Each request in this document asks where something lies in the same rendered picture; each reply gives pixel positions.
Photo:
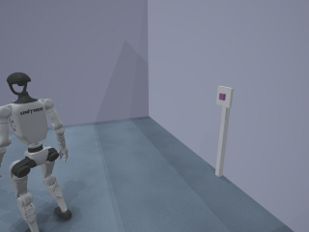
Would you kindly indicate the robot right upper arm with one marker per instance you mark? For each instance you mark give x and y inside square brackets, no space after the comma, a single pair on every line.
[52,114]

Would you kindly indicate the robot left upper arm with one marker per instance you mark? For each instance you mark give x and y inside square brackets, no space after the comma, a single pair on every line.
[5,112]

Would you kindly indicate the right robot hand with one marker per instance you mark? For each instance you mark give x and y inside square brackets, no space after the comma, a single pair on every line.
[63,151]

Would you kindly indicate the robot right forearm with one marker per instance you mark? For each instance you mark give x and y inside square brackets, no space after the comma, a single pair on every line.
[60,137]

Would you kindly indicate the panel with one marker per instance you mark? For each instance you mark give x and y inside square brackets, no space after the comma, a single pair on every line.
[224,125]

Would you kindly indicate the robot right foot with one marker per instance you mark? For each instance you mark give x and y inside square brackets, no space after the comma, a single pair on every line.
[66,214]

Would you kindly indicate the left robot thigh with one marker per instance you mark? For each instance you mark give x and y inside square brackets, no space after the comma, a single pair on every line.
[18,172]

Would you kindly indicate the button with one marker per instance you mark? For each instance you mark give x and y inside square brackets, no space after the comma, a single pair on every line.
[222,96]

